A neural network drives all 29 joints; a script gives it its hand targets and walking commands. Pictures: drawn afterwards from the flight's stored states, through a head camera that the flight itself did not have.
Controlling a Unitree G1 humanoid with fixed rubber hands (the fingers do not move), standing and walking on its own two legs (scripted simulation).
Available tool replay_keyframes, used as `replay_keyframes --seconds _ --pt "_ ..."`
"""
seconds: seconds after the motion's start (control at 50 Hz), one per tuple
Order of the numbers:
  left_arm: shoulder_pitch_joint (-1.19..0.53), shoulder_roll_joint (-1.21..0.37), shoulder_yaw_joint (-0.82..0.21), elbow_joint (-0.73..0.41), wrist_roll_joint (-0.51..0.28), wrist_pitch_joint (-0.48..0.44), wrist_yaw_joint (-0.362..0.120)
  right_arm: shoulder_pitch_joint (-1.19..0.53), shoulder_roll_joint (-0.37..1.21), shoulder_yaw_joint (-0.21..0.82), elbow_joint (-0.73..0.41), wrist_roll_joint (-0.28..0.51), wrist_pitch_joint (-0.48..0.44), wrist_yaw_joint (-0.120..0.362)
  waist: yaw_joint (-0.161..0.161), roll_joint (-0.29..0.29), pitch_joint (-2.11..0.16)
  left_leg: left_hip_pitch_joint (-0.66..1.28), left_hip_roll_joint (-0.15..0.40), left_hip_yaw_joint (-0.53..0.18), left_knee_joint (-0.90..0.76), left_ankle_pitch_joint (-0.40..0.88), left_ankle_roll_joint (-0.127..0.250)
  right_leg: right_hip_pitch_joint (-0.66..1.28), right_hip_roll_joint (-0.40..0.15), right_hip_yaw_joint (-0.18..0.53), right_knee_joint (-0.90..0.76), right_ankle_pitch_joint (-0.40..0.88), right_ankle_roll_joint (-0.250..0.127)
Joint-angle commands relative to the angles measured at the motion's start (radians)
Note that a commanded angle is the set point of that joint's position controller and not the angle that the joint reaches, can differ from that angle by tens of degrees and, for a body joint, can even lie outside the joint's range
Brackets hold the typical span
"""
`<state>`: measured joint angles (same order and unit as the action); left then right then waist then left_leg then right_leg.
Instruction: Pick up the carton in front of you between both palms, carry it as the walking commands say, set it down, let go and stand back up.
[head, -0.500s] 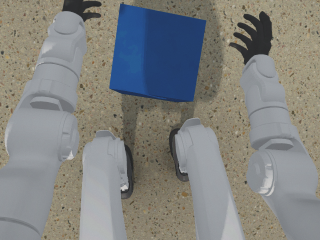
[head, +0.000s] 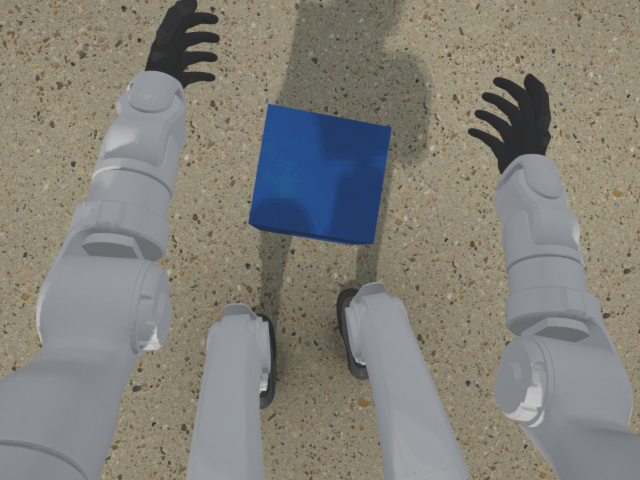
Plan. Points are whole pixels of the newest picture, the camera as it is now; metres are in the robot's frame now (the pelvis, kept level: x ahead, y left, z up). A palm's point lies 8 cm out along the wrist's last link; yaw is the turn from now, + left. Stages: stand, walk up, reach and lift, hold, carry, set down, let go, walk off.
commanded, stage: set down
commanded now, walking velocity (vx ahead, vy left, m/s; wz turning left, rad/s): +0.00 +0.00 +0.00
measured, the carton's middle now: (315, 186) +0.47 -0.05 -0.44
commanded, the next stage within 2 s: let go in 0.16 s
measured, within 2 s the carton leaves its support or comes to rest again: neither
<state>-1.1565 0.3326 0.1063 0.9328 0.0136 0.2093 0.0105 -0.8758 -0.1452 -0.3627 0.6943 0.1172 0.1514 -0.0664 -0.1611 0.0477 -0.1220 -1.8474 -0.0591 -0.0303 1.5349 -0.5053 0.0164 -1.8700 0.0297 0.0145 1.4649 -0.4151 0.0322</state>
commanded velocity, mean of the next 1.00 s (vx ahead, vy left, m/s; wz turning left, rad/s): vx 0.00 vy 0.00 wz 0.00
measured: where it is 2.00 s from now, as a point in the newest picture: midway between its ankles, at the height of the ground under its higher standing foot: (309, 362)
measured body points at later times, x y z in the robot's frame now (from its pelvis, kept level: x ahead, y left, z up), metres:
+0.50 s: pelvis +0.04 -0.02 +0.14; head +0.27 -0.02 +0.52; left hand +0.45 +0.16 +0.01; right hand +0.38 -0.26 +0.02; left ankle +0.06 +0.10 -0.53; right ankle +0.10 -0.13 -0.53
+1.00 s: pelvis +0.11 -0.01 +0.21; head +0.18 +0.00 +0.66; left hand +0.32 +0.21 +0.12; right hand +0.28 -0.25 +0.14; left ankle +0.06 +0.10 -0.53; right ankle +0.10 -0.13 -0.53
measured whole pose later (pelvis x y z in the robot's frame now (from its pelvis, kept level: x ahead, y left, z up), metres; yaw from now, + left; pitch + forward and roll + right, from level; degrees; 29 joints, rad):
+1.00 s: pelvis +0.11 -0.01 +0.21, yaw +0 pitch +8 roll +0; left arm 0.10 0.19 0.09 0.54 0.04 0.00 0.00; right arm 0.23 -0.20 -0.01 0.42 0.05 0.01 0.07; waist -0.06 -0.04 0.00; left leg -0.32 -0.02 -0.05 0.48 -0.30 0.00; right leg -0.37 0.04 0.05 0.47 -0.24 -0.01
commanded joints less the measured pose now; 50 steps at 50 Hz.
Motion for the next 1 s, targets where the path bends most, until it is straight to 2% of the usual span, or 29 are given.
replay_keyframes --seconds 0.0,0.08,0.16,0.24,0.32,0.38,0.44,0.5,0.54,0.6,0.7,0.78,0.82,0.88,0.94,0.98 --pt "-0.201 0.071 0.036 -0.093 0.022 -0.034 -0.01 -0.12 -0.107 -0.026 -0.114 -0.037 -0.032 0.01 -0.04 0.098 -0.915 0.68 -0.031 0.017 -0.263 0.325 -0.03 0.564 0.036 -0.119 -0.207 0.386 0.04" --pt "-0.19 0.069 0.034 -0.112 0.022 -0.045 -0.016 -0.105 -0.102 -0.03 -0.129 -0.049 -0.04 0.014 -0.041 0.102 -0.925 0.763 -0.027 0.012 -0.341 0.351 -0.033 0.651 0.039 -0.114 -0.284 0.416 0.036" --pt "-0.13 0.051 0.041 -0.106 0.033 -0.058 -0.021 -0.044 -0.082 -0.025 -0.098 -0.065 -0.049 0.025 -0.034 0.11 -0.892 0.824 -0.02 0.004 -0.417 0.36 -0.038 0.71 0.035 -0.104 -0.359 0.418 0.031" --pt "0.032 0.001 0.077 -0.135 0.068 -0.072 0.0 0.081 -0.081 0.003 -0.106 -0.098 -0.068 0.059 -0.007 0.106 -0.92 0.935 -0.015 -0.004 -0.489 0.435 -0.047 0.81 0.032 -0.092 -0.427 0.455 0.023" --pt "0.256 -0.071 0.104 -0.241 0.11 -0.089 0.046 0.251 -0.107 0.048 -0.167 -0.142 -0.09 0.108 0.011 0.079 -0.93 1.045 -0.018 -0.013 -0.58 0.502 -0.052 0.986 0.031 -0.077 -0.502 0.507 0.009" --pt "0.405 -0.115 0.109 -0.331 0.123 -0.106 0.082 0.36 -0.131 0.101 -0.213 -0.157 -0.098 0.141 0.023 0.023 -0.816 1.047 -0.021 -0.007 -0.669 0.44 -0.049 1.137 0.026 -0.057 -0.57 0.487 -0.002" --pt "0.498 -0.134 0.092 -0.412 0.099 -0.131 0.095 0.444 -0.148 0.144 -0.245 -0.156 -0.11 0.157 0.023 -0.034 -0.645 1.018 -0.019 0.008 -0.755 0.333 -0.042 1.27 0.015 -0.027 -0.635 0.441 -0.008" --pt "0.581 -0.139 0.067 -0.443 0.063 -0.159 0.086 0.54 -0.141 0.187 -0.238 -0.138 -0.127 0.163 0.023 -0.049 -0.488 1.023 -0.012 0.019 -0.823 0.241 -0.035 1.364 0.002 0.002 -0.698 0.392 -0.012" --pt "0.668 -0.132 0.057 -0.429 0.055 -0.174 0.075 0.625 -0.134 0.22 -0.225 -0.122 -0.136 0.166 0.035 -0.052 -0.422 1.051 -0.007 0.024 -0.846 0.23 -0.031 1.417 -0.006 0.017 -0.73 0.396 -0.01" --pt "0.806 -0.109 0.053 -0.418 0.056 -0.192 0.056 0.756 -0.128 0.259 -0.241 -0.103 -0.147 0.163 0.059 -0.068 -0.388 1.1 -0.006 0.033 -0.867 0.263 -0.027 1.527 -0.015 0.041 -0.763 0.485 -0.002" --pt "1.012 -0.085 0.031 -0.438 0.049 -0.219 0.029 0.934 -0.122 0.3 -0.332 -0.077 -0.166 0.139 0.075 -0.108 -0.381 1.175 -0.015 0.033 -0.932 0.365 -0.02 1.775 -0.031 0.08 -0.802 0.786 0.008" --pt "1.125 -0.069 0.021 -0.45 0.041 -0.239 0.014 1.033 -0.116 0.323 -0.374 -0.062 -0.175 0.126 0.094 -0.108 -0.292 1.269 -0.019 0.023 -1.009 0.427 -0.017 1.851 -0.039 0.086 -0.864 0.881 0.014" --pt "1.178 -0.06 0.021 -0.454 0.043 -0.243 0.009 1.063 -0.122 0.33 -0.379 -0.058 -0.174 0.124 0.111 -0.084 -0.229 1.345 -0.015 0.019 -1.046 0.462 -0.018 1.849 -0.034 0.079 -0.904 0.855 0.014" --pt "1.247 -0.061 0.008 -0.466 0.035 -0.233 -0.001 1.09 -0.139 0.332 -0.369 -0.06 -0.162 0.13 0.134 -0.023 -0.124 1.5 -0.001 0.013 -1.094 0.516 -0.024 1.797 -0.016 0.056 -0.974 0.729 0.008" --pt "1.292 -0.069 -0.014 -0.506 0.021 -0.215 -0.016 1.106 -0.155 0.32 -0.343 -0.07 -0.146 0.139 0.142 0.031 -0.048 1.631 0.021 0.004 -1.129 0.55 -0.037 1.743 0.005 0.03 -1.025 0.589 -0.005" --pt "1.312 -0.069 -0.027 -0.532 0.012 -0.202 -0.027 1.104 -0.167 0.304 -0.334 -0.084 -0.135 0.143 0.145 0.042 -0.009 1.684 0.032 0.0 -1.145 0.561 -0.044 1.728 0.018 0.015 -1.046 0.512 -0.013"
